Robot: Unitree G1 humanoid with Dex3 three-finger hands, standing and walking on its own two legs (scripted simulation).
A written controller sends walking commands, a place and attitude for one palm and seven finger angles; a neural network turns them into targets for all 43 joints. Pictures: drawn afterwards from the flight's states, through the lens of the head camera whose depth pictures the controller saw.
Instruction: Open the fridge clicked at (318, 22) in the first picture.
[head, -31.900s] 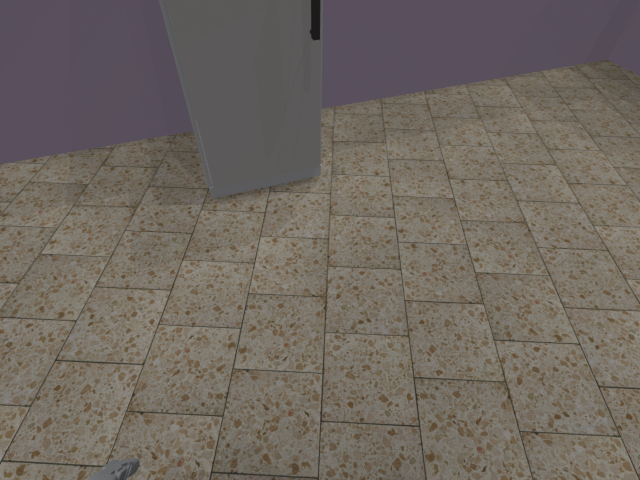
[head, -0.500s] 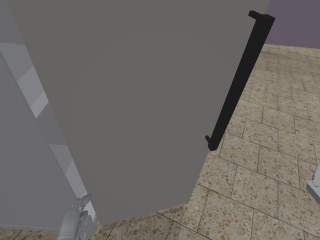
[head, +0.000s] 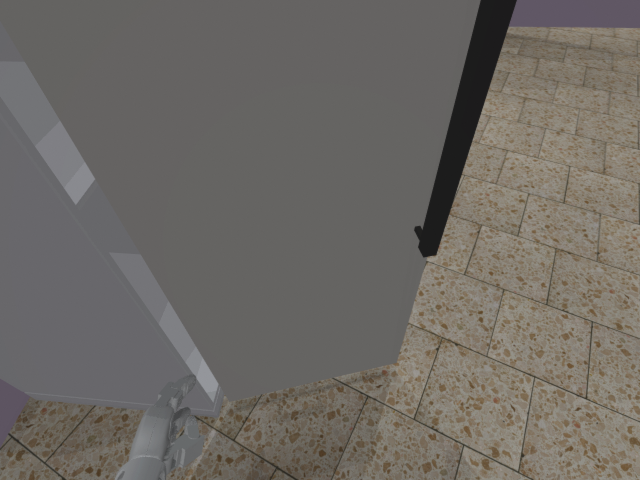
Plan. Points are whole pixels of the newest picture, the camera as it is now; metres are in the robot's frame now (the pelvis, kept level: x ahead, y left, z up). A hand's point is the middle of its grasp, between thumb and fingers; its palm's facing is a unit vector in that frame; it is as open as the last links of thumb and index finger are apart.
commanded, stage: step back with the hand held close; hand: right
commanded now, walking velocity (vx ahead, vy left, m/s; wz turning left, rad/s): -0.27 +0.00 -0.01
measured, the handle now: (449, 138) +0.52 -0.16 +0.16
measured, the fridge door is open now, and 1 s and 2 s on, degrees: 72 72 72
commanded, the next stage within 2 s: stop stepping back and stand still in 1.02 s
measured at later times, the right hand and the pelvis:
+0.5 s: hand out of the picture +0.15 -0.27 +0.18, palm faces +0.48 +0.73 -0.49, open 7.4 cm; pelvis -0.05 +0.01 -0.01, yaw -2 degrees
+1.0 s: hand out of the picture +0.07 -0.31 +0.19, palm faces +0.50 +0.78 -0.38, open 7.4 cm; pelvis -0.12 -0.02 +0.01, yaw -3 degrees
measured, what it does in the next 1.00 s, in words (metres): walks backwards: left foot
